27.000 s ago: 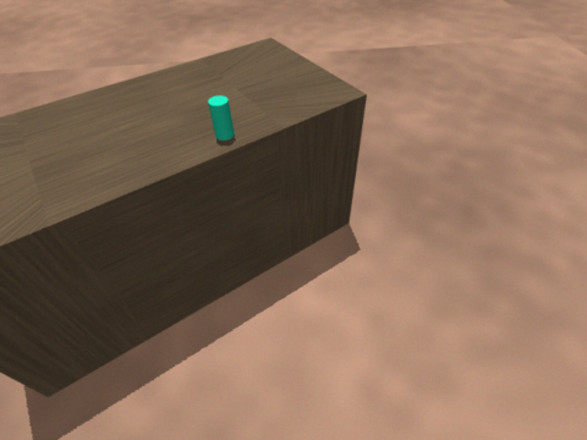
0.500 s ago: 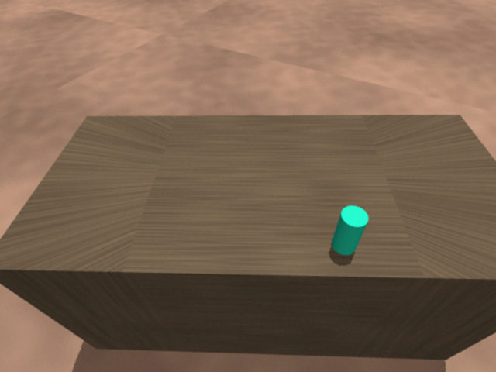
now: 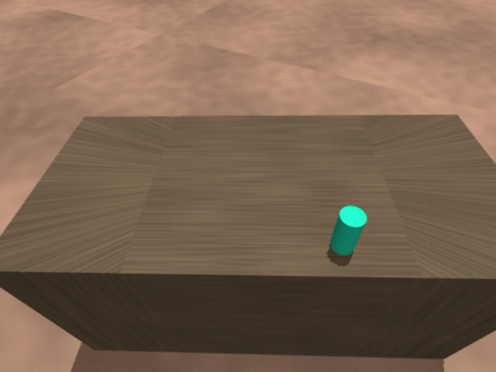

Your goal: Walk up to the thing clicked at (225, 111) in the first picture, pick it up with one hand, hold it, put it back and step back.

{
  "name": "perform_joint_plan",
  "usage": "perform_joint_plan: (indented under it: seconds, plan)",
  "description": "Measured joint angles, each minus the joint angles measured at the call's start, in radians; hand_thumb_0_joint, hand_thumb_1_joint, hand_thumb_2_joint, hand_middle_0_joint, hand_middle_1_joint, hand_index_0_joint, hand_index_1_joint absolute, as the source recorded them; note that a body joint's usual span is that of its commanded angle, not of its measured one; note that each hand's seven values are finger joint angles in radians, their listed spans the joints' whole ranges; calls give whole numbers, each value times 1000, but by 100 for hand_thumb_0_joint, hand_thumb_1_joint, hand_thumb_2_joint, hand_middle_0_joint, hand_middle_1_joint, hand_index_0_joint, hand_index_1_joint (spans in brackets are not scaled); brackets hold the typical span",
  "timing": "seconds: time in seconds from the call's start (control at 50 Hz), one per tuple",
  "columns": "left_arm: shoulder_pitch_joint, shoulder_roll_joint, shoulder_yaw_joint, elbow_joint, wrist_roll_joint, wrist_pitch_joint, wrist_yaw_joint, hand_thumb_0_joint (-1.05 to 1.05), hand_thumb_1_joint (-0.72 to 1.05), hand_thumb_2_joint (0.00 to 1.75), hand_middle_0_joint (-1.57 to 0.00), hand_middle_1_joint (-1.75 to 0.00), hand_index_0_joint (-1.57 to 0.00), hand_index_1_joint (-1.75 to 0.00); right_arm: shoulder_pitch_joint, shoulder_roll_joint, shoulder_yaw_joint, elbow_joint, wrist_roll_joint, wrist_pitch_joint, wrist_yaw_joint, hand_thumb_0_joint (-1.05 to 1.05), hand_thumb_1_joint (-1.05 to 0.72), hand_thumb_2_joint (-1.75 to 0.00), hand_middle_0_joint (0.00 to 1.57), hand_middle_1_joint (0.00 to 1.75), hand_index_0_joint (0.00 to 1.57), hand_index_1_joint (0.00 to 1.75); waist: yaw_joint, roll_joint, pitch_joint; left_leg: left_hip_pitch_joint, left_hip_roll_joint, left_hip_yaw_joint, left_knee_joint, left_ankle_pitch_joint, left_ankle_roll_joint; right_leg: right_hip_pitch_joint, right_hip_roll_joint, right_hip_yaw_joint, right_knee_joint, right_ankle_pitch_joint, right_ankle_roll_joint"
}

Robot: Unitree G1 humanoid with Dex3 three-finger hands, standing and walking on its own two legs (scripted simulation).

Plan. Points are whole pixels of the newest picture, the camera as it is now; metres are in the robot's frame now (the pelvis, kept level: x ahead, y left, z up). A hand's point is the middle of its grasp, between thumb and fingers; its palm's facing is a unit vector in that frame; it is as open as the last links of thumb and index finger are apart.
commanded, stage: stand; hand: right
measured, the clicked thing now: (347, 231) +0.42 -0.18 -0.08
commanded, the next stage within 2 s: step back in 1.62 s
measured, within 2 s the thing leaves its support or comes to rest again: neither
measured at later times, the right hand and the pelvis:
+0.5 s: hand out of the picture +0.07 -0.25 -0.16, palm faces -0.04 +0.94 -0.34, open 7.4 cm; pelvis +0.00 +0.00 +0.00, yaw +0 degrees
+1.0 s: hand out of the picture +0.07 -0.25 -0.16, palm faces -0.03 +0.94 -0.34, open 7.4 cm; pelvis +0.01 +0.00 +0.00, yaw +0 degrees
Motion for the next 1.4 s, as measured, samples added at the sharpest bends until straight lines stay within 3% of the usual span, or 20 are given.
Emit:
perform_joint_plan:
  seconds: [1.4]
  plan:
    - [-5, 0, -2, -6, 0, -2, 4, 1, 90, 89, -21, -30, -20, -30, -3, 3, -5, -5, 0, 1, 0, 0, -90, -90, 20, 29, 20, 30, -3, 1, 1, 12, -4, 9, -8, -10, 4, 4, -3, 9, 2, -12, 6]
